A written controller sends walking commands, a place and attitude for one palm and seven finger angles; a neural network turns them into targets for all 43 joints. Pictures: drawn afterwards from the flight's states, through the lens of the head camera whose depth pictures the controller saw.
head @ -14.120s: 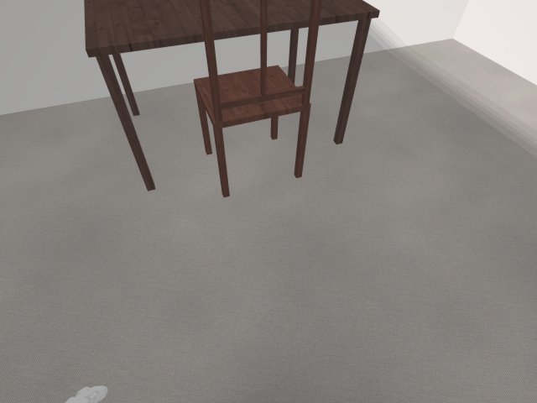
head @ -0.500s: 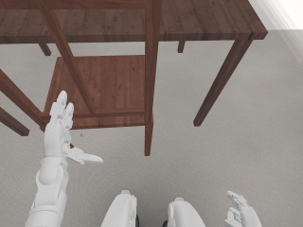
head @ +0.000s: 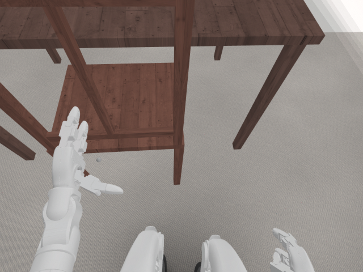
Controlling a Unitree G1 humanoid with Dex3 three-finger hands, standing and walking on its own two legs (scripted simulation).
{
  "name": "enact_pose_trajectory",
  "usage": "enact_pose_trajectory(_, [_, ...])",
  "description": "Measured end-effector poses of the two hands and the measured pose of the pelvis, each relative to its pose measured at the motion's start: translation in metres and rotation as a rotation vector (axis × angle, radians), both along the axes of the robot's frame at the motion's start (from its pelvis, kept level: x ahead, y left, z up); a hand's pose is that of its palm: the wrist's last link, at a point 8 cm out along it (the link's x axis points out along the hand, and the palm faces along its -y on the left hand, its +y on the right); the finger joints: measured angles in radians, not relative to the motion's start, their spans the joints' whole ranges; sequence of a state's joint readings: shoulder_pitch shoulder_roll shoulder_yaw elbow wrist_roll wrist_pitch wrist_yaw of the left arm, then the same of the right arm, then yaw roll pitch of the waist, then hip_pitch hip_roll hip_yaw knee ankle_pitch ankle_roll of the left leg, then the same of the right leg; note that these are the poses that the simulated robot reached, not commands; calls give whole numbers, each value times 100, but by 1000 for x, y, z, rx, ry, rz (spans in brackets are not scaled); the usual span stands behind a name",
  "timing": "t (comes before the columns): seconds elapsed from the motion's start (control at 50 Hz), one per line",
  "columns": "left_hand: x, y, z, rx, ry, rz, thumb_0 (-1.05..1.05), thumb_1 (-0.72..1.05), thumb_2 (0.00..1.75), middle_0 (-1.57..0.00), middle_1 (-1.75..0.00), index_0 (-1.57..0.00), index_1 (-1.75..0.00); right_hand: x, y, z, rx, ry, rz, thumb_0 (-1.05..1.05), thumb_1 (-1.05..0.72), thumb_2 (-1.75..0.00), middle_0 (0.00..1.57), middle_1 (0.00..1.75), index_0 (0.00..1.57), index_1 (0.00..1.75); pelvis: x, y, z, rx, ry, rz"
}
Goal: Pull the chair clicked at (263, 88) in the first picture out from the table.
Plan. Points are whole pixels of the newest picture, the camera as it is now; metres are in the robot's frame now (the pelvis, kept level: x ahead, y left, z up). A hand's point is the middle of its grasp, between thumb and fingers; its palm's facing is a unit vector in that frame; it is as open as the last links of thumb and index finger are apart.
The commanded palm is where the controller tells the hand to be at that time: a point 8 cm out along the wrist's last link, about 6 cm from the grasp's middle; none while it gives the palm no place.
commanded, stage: aim the fingers beside a spindle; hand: left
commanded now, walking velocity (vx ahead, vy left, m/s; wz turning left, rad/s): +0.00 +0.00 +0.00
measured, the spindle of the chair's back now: (90, 88) +0.48 +0.23 +0.07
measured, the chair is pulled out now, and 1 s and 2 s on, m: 0.00 0.00 0.00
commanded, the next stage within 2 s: push the fingers through the gap in 0.14 s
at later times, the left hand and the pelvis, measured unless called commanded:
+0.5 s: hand (98, 151) +0.36 +0.20 +0.02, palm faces +0.11 -0.99 -0.02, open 16.9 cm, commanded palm +0.33 +0.24 +0.03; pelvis +0.00 +0.00 +0.00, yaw +0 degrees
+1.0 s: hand (101, 131) +0.40 +0.20 +0.03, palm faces +0.13 -0.99 -0.03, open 16.9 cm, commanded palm +0.38 +0.25 +0.03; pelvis +0.00 +0.00 +0.00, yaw -1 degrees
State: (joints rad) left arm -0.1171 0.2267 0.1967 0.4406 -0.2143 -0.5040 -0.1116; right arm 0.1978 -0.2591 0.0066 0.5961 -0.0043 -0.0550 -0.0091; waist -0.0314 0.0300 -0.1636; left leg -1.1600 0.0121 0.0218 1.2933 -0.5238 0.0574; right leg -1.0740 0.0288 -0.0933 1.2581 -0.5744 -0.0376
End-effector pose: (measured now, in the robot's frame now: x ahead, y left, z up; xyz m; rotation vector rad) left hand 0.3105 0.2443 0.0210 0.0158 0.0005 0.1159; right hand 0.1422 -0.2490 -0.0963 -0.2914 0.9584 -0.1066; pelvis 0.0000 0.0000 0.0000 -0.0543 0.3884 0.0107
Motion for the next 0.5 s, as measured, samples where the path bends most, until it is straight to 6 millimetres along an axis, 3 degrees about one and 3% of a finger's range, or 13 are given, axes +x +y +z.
enact_pose_trajectory(0.1, [1,-5,1,-1,5,-9,-1,-50,30,-6,-8,-6,-8,4,1,3,5,-15,-1,1,-90,-90,20,30,20,30,0,1,1,2,-2,-4])
enact_pose_trajectory(0.32, [-6,9,3,10,-4,18,-1,-50,30,-6,-8,-6,-8,2,5,3,8,-11,8,1,-90,-90,20,30,20,30,0,2,1,-2,-5,0])
enact_pose_trajectory(0.5, [18,4,1,2,-9,-1,-1,-50,30,-6,-8,-6,-8,-5,4,-2,-10,11,2,1,-90,-90,20,30,20,30,-3,4,-2,-6,5,3])
